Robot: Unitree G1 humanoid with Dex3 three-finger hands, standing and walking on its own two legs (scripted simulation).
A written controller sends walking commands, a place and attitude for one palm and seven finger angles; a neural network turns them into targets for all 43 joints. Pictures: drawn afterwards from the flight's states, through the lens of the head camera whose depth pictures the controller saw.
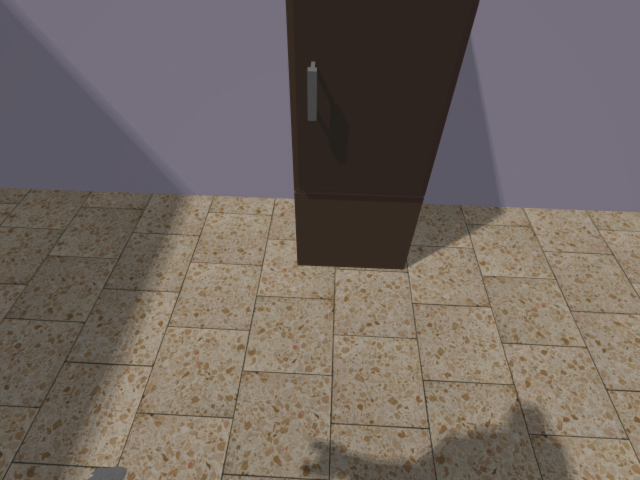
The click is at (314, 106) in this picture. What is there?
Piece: cupboard door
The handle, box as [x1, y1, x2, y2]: [307, 61, 316, 120]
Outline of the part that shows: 311,61 311,66 307,69 308,120 315,120 316,67 314,66 314,62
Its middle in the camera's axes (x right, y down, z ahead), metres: -0.02 -0.38 +0.99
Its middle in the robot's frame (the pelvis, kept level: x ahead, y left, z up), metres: +0.99 +0.07 +0.01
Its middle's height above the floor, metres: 0.78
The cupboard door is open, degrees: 0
